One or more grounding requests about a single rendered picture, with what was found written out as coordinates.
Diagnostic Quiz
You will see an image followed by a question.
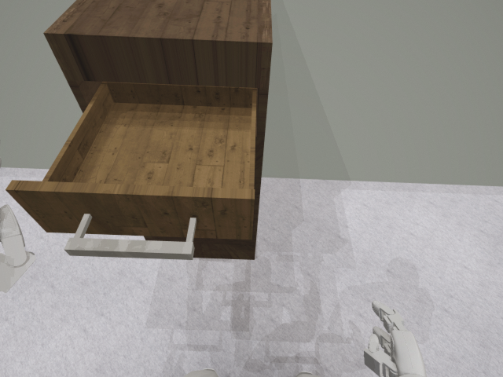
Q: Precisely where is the cabinet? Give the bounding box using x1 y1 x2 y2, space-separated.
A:
43 0 273 260

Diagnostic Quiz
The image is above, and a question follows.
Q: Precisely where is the robot left hand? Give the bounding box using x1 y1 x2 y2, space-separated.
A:
0 157 36 293

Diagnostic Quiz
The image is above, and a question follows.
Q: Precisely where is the robot right hand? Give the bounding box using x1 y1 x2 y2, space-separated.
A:
364 300 427 377

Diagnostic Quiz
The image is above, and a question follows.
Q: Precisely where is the drawer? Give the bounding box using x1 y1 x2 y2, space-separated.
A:
6 82 257 240

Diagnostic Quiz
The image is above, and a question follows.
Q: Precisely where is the handle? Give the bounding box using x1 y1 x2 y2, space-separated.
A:
64 214 196 260

